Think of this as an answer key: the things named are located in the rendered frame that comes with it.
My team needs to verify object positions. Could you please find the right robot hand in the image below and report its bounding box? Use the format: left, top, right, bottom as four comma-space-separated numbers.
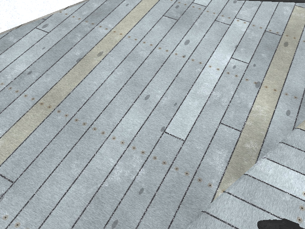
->
257, 219, 305, 229

